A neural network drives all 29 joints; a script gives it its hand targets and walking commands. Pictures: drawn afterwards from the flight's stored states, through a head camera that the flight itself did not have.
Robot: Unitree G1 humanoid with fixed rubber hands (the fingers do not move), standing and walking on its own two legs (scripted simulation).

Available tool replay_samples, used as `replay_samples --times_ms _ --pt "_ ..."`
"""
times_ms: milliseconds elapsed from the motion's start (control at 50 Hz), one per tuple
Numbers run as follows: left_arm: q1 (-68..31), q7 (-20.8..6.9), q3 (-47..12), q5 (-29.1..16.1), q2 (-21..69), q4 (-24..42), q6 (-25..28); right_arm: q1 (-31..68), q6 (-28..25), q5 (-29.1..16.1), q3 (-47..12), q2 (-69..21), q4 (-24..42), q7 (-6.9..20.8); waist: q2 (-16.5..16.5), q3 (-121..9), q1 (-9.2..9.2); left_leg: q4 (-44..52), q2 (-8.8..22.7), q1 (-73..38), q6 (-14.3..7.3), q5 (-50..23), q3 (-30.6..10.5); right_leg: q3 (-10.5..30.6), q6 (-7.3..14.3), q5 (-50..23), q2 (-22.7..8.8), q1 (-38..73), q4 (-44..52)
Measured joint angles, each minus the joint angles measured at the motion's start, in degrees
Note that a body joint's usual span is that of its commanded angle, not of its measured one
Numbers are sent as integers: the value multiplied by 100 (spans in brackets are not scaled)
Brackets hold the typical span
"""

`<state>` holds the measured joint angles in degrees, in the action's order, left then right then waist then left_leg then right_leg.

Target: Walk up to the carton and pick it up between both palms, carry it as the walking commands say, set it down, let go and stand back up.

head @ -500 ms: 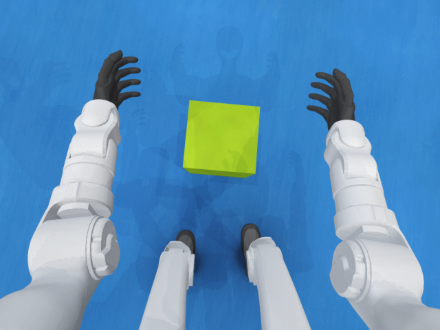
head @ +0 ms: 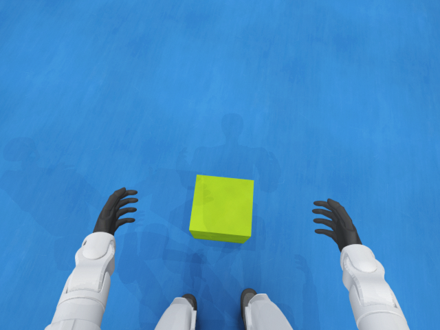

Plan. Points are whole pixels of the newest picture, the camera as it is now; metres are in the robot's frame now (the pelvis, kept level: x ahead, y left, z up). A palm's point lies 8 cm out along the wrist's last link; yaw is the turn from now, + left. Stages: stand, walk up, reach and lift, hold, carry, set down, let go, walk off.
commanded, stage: let go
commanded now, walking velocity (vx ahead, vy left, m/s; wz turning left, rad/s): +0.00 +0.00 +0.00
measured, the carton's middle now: (221, 211) +0.44 -0.01 -0.61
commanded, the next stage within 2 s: stand in 0.80 s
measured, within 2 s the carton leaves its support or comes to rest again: neither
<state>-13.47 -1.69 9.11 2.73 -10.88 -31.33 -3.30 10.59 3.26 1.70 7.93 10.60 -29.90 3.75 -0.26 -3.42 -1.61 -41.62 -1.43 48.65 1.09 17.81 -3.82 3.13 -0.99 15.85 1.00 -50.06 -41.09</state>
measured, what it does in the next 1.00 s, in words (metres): shifts its weight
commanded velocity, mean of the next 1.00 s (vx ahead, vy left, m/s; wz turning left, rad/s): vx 0.00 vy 0.00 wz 0.00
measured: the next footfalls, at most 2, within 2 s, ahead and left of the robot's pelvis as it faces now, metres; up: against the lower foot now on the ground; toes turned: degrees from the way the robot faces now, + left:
none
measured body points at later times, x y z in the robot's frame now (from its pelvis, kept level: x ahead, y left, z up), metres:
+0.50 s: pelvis +0.03 +0.01 +0.04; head +0.04 +0.00 +0.49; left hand +0.20 +0.24 -0.04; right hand +0.20 -0.23 -0.04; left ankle +0.00 +0.13 -0.70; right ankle +0.02 -0.13 -0.70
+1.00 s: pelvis +0.05 +0.00 +0.03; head +0.05 -0.01 +0.48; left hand +0.17 +0.26 -0.07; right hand +0.17 -0.27 -0.07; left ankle +0.00 +0.13 -0.70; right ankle +0.02 -0.13 -0.70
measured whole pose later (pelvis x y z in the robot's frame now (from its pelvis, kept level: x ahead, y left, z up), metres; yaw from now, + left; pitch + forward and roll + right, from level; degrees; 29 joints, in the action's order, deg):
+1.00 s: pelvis +0.05 +0.00 +0.03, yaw -2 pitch +2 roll +0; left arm 18.5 0.0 2.4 1.7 -14.8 -40.1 3.0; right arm -16.6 -2.4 2.3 2.4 15.7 -36.8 -1.0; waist 1.4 -3.2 0.0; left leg -30.3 0.9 11.4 1.0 21.0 -1.4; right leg 4.2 -0.2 18.5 2.0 -13.8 -30.4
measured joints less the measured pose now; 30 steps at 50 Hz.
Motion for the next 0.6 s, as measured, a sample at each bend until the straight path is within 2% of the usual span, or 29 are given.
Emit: replay_samples --times_ms 160,280,420,600 --pt "1500 -34 -323 -111 56 264 320 -1478 -301 -147 -340 -26 292 -54 -10 253 52 835 62 -1781 -27 -83 32 29 19 -87 8 1765 823" --pt "2333 -94 -527 -190 -11 499 324 -2237 -296 -171 -482 52 468 -68 -27 420 95 1428 97 -3040 -46 -184 45 34 24 -198 2 3028 1429" --pt "2655 -198 -629 -212 -101 623 -20 -2438 48 -170 -551 167 479 31 25 655 167 1711 97 -4032 -75 -196 77 50 22 -205 -18 4007 1696" --pt "2665 -276 -666 -216 -115 683 -370 -2305 497 -68 -524 136 619 66 96 920 178 1652 83 -4485 -87 -123 56 8 22 -112 -36 4470 1629"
